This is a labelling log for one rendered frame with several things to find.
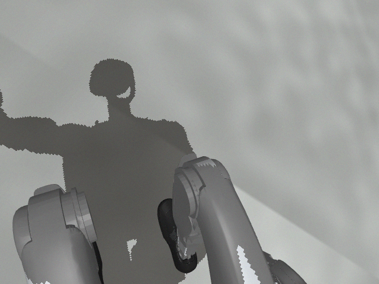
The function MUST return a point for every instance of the right robot foot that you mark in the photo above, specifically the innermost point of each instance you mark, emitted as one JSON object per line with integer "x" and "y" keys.
{"x": 168, "y": 229}

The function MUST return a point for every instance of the right robot hand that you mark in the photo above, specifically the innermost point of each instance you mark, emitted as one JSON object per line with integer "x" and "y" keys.
{"x": 281, "y": 272}

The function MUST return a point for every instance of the left robot foot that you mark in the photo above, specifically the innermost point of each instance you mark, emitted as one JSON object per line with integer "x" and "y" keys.
{"x": 99, "y": 261}

